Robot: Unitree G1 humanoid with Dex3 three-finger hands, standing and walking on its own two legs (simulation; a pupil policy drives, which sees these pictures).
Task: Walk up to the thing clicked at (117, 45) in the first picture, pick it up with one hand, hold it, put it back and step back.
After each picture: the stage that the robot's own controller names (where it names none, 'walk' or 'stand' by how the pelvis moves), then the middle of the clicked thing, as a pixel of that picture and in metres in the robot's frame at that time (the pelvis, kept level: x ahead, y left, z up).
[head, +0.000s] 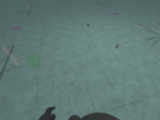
stand; (117, 45) +1.76 -0.53 -0.72
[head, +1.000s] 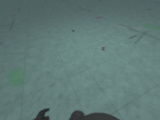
walk; (103, 48) +1.70 -0.08 -0.70
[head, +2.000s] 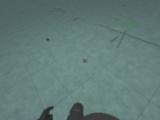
walk; (84, 59) +1.15 +0.26 -0.72
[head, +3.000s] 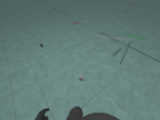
walk; (81, 77) +0.73 +0.22 -0.71
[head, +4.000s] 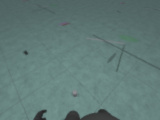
walk; (74, 93) +0.44 +0.20 -0.71
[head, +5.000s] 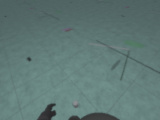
stand; (75, 104) +0.33 +0.20 -0.72
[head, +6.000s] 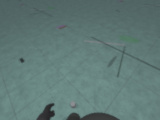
stand; (73, 104) +0.28 +0.23 -0.71
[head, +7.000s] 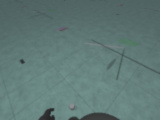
stand; (72, 106) +0.28 +0.24 -0.72
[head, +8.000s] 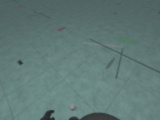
stand; (72, 107) +0.27 +0.23 -0.72
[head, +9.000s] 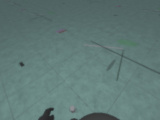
stand; (72, 109) +0.27 +0.23 -0.73
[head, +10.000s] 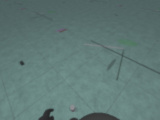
stand; (72, 108) +0.27 +0.23 -0.73
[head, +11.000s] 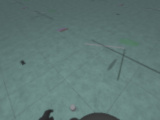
stand; (73, 107) +0.27 +0.23 -0.73
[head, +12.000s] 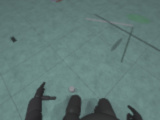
go down; (72, 89) +0.31 +0.21 -0.60
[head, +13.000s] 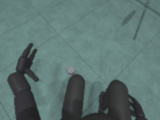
go down; (71, 70) +0.38 +0.21 -0.32
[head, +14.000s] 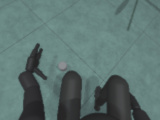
close in; (63, 66) +0.38 +0.22 -0.27
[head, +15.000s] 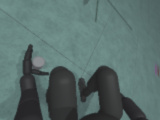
close; (38, 63) +0.38 +0.25 -0.22
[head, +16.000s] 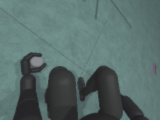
close; (36, 63) +0.37 +0.25 -0.23
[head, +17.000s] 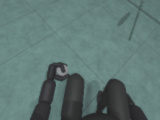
lift; (62, 72) +0.31 +0.23 -0.08
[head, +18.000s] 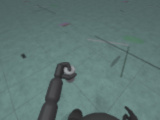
hold; (69, 74) +0.33 +0.17 +0.05
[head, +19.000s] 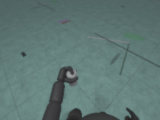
hold; (72, 78) +0.32 +0.16 +0.00
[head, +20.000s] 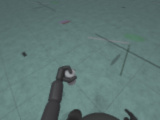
hold; (70, 77) +0.32 +0.17 +0.00
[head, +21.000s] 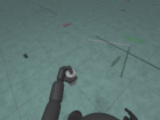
hold; (71, 77) +0.32 +0.17 +0.01
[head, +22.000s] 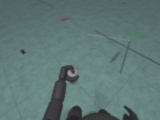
crouch; (73, 76) +0.33 +0.15 -0.01
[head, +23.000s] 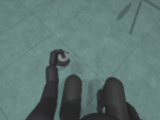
lower; (64, 60) +0.42 +0.20 -0.10
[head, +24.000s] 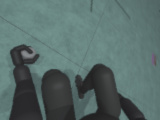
lower; (29, 56) +0.42 +0.26 -0.23
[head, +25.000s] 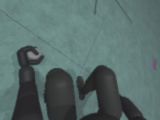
lower; (34, 56) +0.41 +0.26 -0.23
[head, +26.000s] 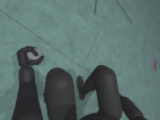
lower; (34, 57) +0.40 +0.26 -0.23
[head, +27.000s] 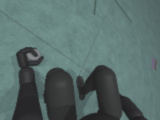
lower; (33, 57) +0.40 +0.26 -0.23
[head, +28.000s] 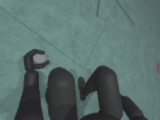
open; (38, 60) +0.38 +0.24 -0.23
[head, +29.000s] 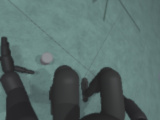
stand; (46, 59) +0.38 +0.23 -0.23
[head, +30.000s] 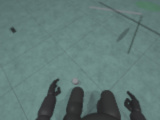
walk; (75, 81) +0.37 +0.18 -0.51
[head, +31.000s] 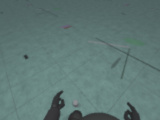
stand; (75, 103) +0.33 +0.18 -0.66
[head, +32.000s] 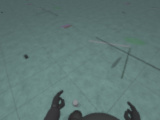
stand; (75, 103) +0.32 +0.18 -0.66
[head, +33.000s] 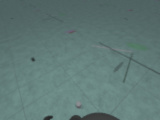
stand; (78, 104) +0.35 +0.17 -0.72
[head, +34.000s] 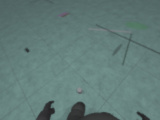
walk; (79, 90) +0.38 +0.18 -0.69
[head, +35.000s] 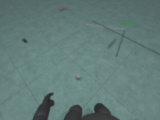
walk; (78, 77) +0.58 +0.17 -0.70
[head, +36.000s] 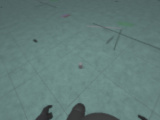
stand; (80, 65) +0.89 +0.27 -0.70
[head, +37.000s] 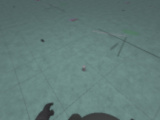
stand; (83, 68) +0.94 +0.18 -0.72
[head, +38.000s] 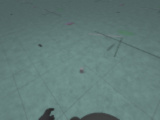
stand; (81, 70) +0.94 +0.22 -0.73
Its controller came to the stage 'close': yes
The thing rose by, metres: 0.73
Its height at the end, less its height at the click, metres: +0.00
